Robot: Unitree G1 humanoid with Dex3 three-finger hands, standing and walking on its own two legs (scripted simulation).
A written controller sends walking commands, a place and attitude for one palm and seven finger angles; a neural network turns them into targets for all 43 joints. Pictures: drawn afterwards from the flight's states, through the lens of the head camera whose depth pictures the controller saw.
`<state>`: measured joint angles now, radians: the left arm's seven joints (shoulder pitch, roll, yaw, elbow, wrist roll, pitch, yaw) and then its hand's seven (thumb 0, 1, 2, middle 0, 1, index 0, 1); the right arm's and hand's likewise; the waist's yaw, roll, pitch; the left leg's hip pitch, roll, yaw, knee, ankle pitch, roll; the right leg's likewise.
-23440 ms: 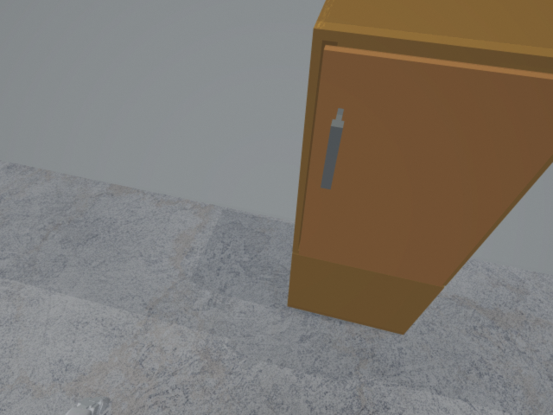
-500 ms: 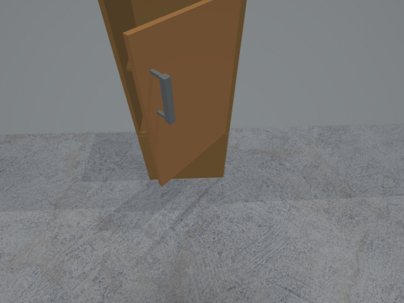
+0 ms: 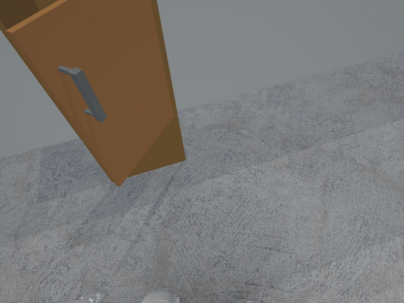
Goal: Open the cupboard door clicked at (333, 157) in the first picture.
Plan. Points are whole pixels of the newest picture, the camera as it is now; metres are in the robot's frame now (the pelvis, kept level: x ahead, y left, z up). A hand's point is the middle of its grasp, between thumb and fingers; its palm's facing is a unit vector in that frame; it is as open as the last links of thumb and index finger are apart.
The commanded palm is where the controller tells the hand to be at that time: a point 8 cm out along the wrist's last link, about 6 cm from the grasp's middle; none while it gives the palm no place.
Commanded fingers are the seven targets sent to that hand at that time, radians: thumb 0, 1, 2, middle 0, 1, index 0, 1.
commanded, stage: walk to a spot facing it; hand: left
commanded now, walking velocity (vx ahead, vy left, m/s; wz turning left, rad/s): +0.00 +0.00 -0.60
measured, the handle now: (83, 94) +0.53 +0.32 +0.08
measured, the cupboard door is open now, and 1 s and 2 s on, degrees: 45 45 45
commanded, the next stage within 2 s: none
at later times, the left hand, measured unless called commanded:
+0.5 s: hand (138, 293) +0.15 +0.17 -0.15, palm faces -0.26 -0.94 -0.22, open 7.4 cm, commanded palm none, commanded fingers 0.00 0.90 0.90 -0.20 -0.30 -0.20 -0.30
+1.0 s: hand (171, 273) +0.20 +0.10 -0.16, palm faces -0.53 -0.83 -0.17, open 7.4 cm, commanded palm none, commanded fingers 0.00 0.90 0.90 -0.20 -0.30 -0.20 -0.30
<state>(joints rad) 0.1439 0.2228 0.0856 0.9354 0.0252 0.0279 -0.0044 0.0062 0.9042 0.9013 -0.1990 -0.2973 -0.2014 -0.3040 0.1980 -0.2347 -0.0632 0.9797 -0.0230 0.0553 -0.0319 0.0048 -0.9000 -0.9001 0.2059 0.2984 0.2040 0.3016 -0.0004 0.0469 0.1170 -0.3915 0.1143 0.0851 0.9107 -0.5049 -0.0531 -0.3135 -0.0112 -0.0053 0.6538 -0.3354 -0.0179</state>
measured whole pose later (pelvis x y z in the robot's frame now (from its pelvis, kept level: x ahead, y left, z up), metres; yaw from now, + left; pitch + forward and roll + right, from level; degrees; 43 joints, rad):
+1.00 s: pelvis +0.04 -0.04 +0.01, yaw -35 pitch +1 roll -1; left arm 0.23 0.23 0.10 0.95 0.03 0.05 -0.05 0.01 0.90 0.90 -0.20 -0.30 -0.20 -0.30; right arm 0.28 -0.19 -0.03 0.90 -0.04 -0.04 -0.03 0.00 -0.90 -0.90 0.20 0.30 0.20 0.30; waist 0.00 -0.03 0.04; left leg -0.23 0.06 0.09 0.52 -0.31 0.00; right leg -0.48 0.03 0.02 1.00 -0.42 -0.01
